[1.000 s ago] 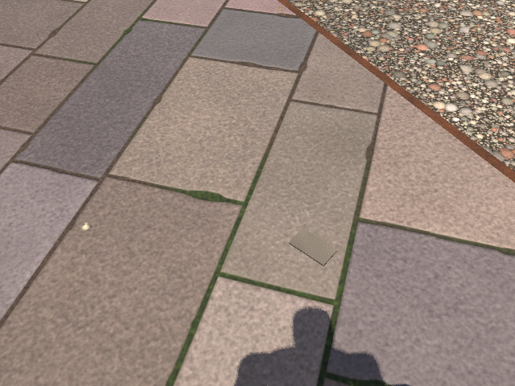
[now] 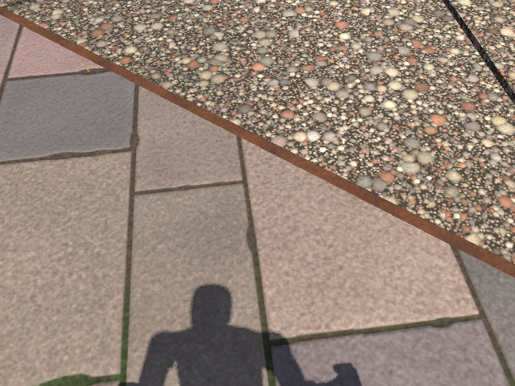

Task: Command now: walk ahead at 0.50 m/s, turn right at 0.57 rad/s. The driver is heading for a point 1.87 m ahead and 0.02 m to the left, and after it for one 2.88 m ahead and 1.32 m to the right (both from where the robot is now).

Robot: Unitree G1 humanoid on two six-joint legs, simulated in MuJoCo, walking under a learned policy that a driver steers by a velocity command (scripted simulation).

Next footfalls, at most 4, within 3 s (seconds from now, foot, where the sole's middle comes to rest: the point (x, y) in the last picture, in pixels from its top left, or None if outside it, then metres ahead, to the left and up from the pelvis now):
0.36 left None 0.40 0.13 -0.77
0.88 right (338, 306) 0.66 -0.16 -0.77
1.38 left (276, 200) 1.03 0.00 -0.77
1.76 right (344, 201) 1.02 -0.21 -0.77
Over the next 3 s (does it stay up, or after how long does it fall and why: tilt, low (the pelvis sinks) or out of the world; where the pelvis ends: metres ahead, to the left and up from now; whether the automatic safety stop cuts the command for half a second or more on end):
stays up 1.24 -0.08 -0.08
